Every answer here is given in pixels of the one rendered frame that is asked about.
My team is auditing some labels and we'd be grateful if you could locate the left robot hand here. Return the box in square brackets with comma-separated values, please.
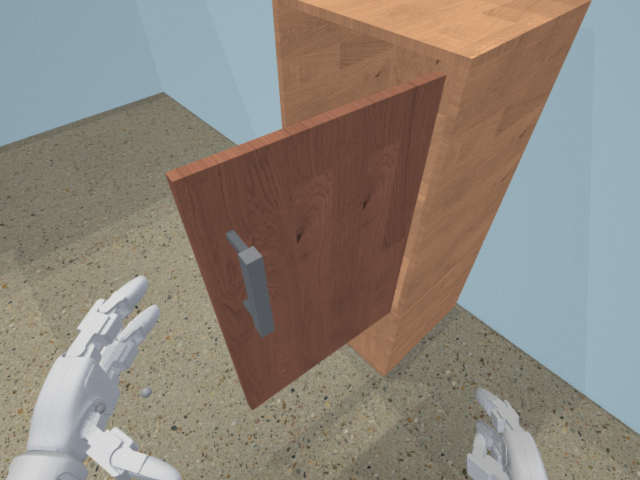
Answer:
[27, 275, 182, 480]

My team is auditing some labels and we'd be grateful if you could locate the cupboard door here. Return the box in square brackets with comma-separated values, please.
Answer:
[165, 71, 446, 411]

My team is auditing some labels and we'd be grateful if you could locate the right robot hand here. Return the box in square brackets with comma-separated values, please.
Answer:
[467, 387, 548, 480]

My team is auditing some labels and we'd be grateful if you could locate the handle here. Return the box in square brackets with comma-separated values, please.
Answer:
[225, 230, 275, 338]

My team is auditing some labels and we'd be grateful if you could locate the robot left forearm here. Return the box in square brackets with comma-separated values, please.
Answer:
[6, 451, 89, 480]

